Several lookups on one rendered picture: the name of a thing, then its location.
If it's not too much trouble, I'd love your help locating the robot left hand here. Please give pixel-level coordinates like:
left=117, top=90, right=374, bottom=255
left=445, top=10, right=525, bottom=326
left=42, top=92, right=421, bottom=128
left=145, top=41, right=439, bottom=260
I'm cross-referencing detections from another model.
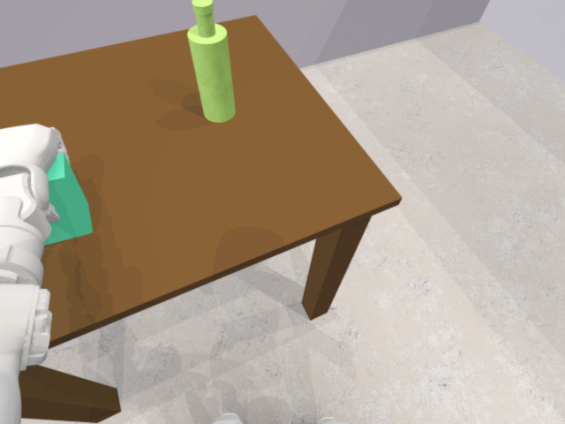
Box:
left=0, top=124, right=71, bottom=223

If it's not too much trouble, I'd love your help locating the table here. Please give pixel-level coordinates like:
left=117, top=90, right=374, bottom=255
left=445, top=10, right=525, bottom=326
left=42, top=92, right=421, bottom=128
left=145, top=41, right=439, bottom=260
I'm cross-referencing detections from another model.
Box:
left=0, top=15, right=403, bottom=423

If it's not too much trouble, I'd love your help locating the sponge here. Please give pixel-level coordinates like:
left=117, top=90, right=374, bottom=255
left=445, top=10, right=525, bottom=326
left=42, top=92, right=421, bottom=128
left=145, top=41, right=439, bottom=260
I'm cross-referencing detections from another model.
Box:
left=45, top=153, right=93, bottom=246

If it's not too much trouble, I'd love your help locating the robot left upper arm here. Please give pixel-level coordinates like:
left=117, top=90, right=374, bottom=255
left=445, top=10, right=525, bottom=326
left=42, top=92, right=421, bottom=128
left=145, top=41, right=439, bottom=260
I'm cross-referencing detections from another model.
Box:
left=0, top=284, right=52, bottom=424

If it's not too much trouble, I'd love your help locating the robot left forearm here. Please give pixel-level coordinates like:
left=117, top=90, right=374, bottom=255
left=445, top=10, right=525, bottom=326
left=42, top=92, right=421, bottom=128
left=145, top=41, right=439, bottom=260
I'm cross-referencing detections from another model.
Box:
left=0, top=161, right=51, bottom=289

